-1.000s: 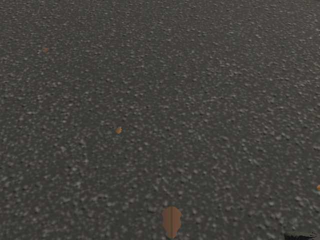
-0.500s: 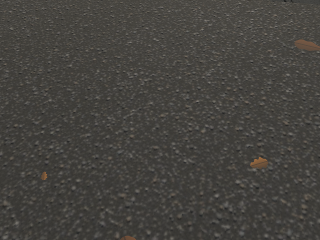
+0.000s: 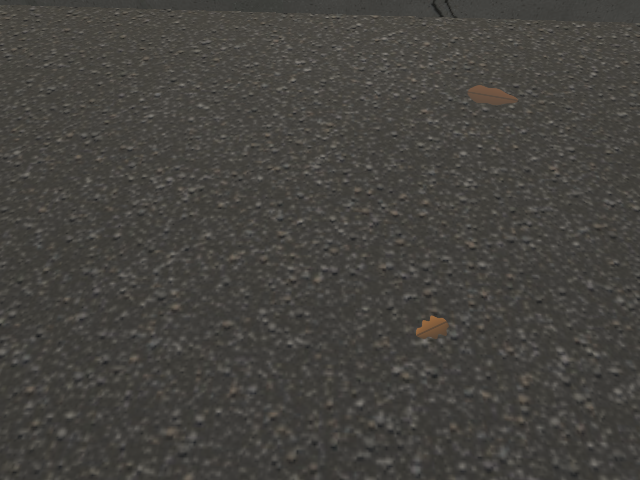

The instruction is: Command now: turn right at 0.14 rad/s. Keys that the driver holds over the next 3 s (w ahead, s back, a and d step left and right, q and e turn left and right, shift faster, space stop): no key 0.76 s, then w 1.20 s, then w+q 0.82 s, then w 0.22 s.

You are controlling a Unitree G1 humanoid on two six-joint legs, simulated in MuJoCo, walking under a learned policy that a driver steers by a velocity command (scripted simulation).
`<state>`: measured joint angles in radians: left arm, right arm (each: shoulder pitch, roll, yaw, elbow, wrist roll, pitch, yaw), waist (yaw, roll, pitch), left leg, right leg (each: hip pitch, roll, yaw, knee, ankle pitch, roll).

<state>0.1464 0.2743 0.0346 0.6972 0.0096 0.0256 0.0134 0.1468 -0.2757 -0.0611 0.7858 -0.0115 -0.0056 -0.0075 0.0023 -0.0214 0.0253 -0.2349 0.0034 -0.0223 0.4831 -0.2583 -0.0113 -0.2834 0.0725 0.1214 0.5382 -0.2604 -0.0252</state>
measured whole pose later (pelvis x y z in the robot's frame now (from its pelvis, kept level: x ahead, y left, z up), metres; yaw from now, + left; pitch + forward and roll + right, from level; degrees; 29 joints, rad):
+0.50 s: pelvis +0.01 +0.02 +0.00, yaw +0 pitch -2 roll +0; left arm 0.22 0.25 0.05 0.84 0.01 0.02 0.03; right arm 0.15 -0.25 -0.01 0.89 -0.01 -0.02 0.00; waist 0.00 0.00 0.04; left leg -0.18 -0.02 -0.01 0.49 -0.28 0.01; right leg -0.20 0.04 0.13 0.50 -0.26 0.01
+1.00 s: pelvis +0.04 +0.01 +0.01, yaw +0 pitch +0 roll +0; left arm 0.23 0.26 0.05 0.98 -0.03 -0.06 0.01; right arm 0.29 -0.29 -0.04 1.02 0.03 -0.04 -0.02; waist -0.03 0.03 0.00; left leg -0.11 0.00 -0.02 0.39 -0.29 0.03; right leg -0.30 -0.01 -0.01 0.68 -0.40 -0.03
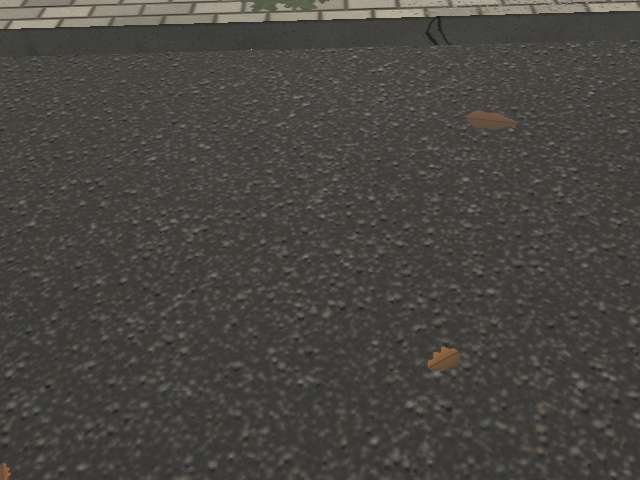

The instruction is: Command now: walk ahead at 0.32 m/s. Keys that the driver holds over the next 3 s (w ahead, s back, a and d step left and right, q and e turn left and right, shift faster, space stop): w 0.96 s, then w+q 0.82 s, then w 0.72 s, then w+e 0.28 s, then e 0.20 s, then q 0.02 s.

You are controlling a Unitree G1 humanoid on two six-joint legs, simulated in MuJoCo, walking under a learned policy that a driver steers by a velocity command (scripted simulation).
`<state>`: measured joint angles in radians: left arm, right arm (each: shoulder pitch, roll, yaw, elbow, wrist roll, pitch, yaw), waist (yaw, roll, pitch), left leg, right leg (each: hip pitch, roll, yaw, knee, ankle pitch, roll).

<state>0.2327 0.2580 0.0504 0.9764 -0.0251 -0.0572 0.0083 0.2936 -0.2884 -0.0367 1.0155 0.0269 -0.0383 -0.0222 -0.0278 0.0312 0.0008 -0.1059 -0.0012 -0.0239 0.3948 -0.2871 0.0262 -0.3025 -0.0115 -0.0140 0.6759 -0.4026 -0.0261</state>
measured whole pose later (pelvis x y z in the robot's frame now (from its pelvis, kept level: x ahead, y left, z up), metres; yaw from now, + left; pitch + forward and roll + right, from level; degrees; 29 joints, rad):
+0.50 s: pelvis +0.22 -0.01 -0.02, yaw +0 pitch +2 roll -1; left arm 0.48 0.24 0.04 1.05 -0.01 -0.07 0.02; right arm -0.05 -0.25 -0.02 0.81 0.02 -0.09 0.05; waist 0.09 0.02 0.04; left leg -0.57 0.03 0.03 0.52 0.00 0.05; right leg 0.20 0.02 -0.01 0.15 -0.38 -0.01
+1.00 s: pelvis +0.51 +0.00 +0.00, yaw +0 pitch +2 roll +2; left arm 0.03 0.25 0.03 0.83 -0.02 -0.09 -0.02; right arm 0.37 -0.26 -0.04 0.99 0.02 -0.08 0.00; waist -0.09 -0.04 0.02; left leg 0.06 -0.07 0.04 0.20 -0.28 0.04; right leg -0.60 -0.09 0.01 0.53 0.06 -0.01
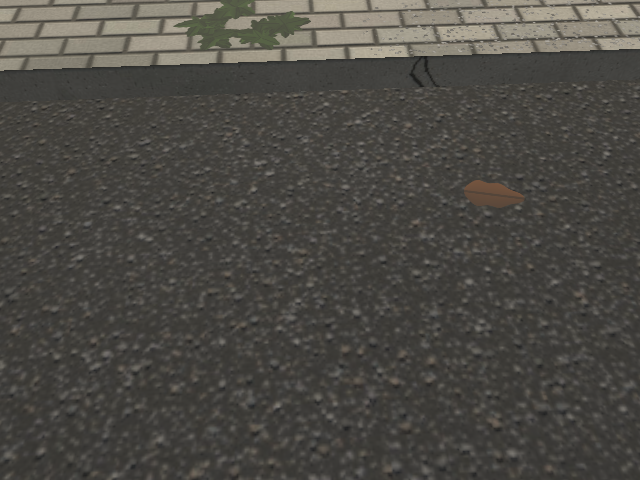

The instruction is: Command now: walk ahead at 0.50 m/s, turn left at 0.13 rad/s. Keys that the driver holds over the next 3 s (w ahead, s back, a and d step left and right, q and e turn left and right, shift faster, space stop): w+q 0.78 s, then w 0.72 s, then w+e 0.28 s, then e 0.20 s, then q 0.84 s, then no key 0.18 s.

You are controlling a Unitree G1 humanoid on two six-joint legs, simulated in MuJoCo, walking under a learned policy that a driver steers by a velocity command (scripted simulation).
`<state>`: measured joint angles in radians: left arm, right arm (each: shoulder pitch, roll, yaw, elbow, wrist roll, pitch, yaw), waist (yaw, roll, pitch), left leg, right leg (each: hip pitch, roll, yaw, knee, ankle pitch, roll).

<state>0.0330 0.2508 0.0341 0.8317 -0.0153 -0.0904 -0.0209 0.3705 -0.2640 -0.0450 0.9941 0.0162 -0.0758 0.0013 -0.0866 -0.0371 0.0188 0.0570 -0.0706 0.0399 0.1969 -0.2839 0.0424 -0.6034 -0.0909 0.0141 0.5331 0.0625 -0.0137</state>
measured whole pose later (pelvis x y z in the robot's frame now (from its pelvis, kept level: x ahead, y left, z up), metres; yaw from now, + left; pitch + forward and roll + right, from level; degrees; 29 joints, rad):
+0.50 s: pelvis +0.28 -0.01 +0.00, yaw +15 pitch +1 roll -3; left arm 0.30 0.27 0.08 0.94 0.00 -0.09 0.02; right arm 0.10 -0.26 -0.06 0.81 0.02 -0.03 0.04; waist 0.06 0.03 0.04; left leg -0.65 0.11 0.00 0.70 -0.01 0.04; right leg 0.07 0.01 -0.26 0.22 -0.29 0.00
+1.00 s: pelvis +0.54 +0.11 +0.01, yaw +29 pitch +2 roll +0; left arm 0.03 0.28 0.06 0.78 0.00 -0.10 -0.02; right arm 0.33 -0.26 -0.07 0.81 0.01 -0.06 -0.01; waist -0.07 -0.05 0.03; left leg -0.04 -0.11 -0.09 0.29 -0.26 0.09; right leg -0.63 -0.08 0.05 0.57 0.11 0.03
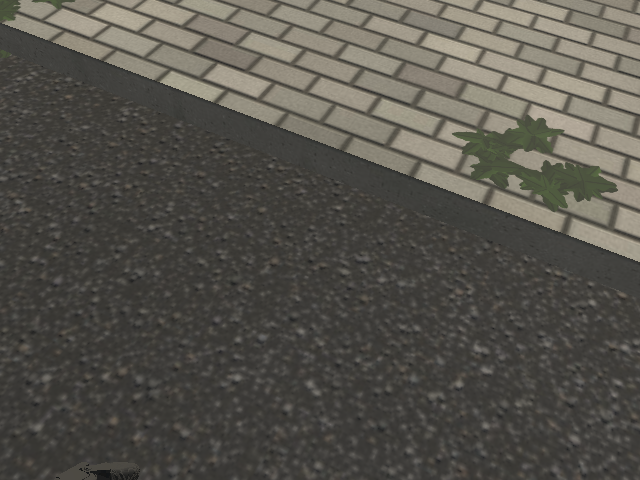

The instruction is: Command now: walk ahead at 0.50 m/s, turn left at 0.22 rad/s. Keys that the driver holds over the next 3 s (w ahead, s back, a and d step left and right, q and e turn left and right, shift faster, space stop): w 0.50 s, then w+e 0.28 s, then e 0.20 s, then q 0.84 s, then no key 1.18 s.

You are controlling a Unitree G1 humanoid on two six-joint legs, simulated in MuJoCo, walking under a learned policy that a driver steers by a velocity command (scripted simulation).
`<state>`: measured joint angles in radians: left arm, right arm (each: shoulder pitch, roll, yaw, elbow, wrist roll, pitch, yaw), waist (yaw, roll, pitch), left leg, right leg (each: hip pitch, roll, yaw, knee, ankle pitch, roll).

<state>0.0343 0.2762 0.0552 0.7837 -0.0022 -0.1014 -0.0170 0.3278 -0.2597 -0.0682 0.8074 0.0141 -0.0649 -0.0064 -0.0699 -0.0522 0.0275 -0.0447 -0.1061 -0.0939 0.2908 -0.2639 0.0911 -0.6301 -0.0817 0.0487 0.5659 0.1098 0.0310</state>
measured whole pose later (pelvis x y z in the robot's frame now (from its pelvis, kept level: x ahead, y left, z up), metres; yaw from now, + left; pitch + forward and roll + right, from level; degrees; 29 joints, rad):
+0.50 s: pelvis +0.29 -0.05 +0.00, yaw +2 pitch +2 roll -2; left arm 0.34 0.26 0.05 0.90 -0.01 -0.09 -0.01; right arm 0.11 -0.27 -0.05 0.74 0.01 -0.07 0.01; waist 0.08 0.04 0.02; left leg -0.66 0.11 -0.05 0.66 0.02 -0.01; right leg -0.04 0.07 -0.03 0.21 -0.21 -0.06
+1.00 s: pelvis +0.54 +0.00 +0.00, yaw -11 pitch +1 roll +2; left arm 0.14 0.30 0.07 0.75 -0.01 -0.01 -0.02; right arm 0.24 -0.27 -0.07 0.86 -0.01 -0.07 -0.02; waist -0.05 -0.04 0.06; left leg -0.08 0.00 0.20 0.29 -0.23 0.02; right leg -0.64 -0.10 0.01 0.76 -0.06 0.02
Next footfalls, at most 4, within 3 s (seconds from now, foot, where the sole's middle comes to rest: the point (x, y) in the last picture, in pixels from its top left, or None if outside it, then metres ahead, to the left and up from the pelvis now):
0.14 right None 0.27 -0.14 -0.78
0.66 left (243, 445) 0.55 0.11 -0.78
1.10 right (365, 370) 0.71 -0.16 -0.78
1.54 left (253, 394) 0.67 0.09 -0.78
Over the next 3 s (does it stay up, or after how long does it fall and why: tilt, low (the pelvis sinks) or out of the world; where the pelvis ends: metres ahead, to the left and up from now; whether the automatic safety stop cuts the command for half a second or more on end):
stays up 0.65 0.01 -0.01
